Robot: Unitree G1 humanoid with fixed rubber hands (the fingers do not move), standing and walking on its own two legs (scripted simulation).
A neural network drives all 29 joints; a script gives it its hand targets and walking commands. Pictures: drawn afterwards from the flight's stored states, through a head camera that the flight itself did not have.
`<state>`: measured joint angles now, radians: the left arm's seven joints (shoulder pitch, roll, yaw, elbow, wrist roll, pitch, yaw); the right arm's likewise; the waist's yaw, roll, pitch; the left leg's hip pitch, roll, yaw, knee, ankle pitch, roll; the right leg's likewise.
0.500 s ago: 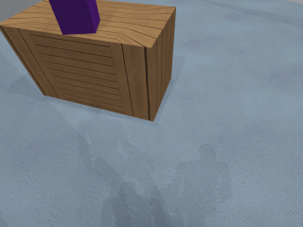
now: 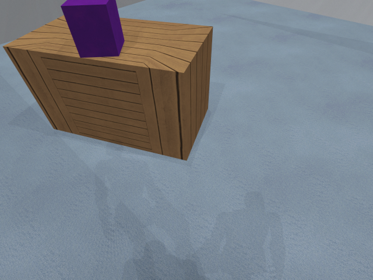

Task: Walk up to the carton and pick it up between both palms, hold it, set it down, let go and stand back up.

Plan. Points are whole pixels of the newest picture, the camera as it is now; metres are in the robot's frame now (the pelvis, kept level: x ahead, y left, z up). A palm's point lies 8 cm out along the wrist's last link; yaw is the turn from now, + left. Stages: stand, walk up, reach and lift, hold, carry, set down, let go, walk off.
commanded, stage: stand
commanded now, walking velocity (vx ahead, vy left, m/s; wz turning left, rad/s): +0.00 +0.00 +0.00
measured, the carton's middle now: (96, 25) +1.31 +0.53 +0.03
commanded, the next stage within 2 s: walk up in 1.04 s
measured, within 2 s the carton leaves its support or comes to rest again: neither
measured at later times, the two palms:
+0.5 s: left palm out of the picture -0.03 +0.20 -0.15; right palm out of the picture -0.04 -0.19 -0.15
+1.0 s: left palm out of the picture -0.04 +0.20 -0.15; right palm out of the picture -0.05 -0.20 -0.15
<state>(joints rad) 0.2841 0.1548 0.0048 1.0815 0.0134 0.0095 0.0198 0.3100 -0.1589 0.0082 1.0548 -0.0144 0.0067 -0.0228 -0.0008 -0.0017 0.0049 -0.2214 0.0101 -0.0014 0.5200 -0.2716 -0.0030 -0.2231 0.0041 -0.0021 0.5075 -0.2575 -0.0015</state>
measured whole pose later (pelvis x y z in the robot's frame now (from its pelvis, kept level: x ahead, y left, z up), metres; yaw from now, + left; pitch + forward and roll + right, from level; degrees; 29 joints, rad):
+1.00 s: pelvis -0.01 +0.01 +0.00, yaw +0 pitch -1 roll +0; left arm 0.31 0.09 -0.01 1.18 0.02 0.00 0.04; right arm 0.36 -0.12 0.00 1.15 -0.01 0.01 -0.04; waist 0.00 0.00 -0.01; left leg -0.23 0.00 0.01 0.48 -0.24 0.01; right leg -0.23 0.00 0.01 0.47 -0.22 0.01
